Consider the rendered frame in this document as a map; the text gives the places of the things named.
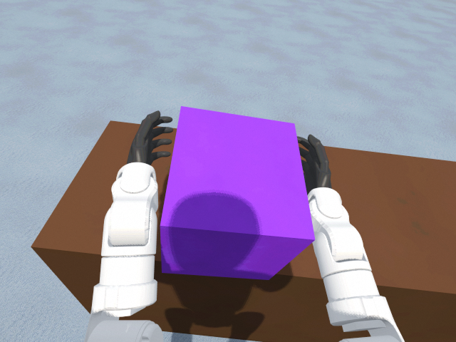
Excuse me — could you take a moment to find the left robot hand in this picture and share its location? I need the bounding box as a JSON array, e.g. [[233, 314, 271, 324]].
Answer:
[[127, 111, 173, 165]]

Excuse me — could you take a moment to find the pedestal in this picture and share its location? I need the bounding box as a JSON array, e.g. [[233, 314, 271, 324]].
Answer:
[[31, 120, 456, 342]]

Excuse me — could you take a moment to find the right robot forearm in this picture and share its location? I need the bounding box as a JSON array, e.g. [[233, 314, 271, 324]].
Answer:
[[307, 187, 405, 342]]

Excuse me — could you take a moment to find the right robot hand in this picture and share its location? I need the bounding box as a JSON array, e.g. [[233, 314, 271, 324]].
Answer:
[[297, 135, 332, 195]]

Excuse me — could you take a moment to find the left robot upper arm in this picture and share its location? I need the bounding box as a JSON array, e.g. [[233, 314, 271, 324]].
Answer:
[[87, 320, 164, 342]]

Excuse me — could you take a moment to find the carton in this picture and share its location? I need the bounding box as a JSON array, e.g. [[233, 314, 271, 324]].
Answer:
[[160, 106, 315, 280]]

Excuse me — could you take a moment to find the left robot forearm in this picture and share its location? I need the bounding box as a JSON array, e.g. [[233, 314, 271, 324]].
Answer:
[[84, 162, 158, 342]]

